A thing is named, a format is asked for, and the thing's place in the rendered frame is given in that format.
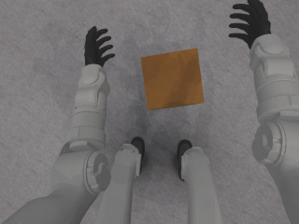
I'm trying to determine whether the robot right forearm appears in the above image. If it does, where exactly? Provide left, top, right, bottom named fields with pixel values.
left=249, top=34, right=299, bottom=125

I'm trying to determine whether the robot right upper arm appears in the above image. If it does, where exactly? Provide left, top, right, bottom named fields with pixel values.
left=251, top=119, right=299, bottom=224

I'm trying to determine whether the robot left upper arm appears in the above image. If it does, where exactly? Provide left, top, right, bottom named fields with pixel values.
left=2, top=149, right=111, bottom=224

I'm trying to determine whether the robot left forearm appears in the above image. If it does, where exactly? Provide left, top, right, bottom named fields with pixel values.
left=50, top=63, right=110, bottom=183

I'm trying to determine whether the robot left thigh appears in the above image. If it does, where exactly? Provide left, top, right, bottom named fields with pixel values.
left=93, top=148, right=142, bottom=224

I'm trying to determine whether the right robot hand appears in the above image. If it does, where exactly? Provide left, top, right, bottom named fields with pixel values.
left=228, top=0, right=271, bottom=49

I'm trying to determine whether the carton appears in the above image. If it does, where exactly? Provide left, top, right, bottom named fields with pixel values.
left=141, top=48, right=205, bottom=110

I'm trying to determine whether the right robot foot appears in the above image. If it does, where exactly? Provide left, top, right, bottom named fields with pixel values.
left=178, top=139, right=192, bottom=182

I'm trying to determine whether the left robot hand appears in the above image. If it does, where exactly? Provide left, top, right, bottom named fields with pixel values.
left=84, top=26, right=115, bottom=68

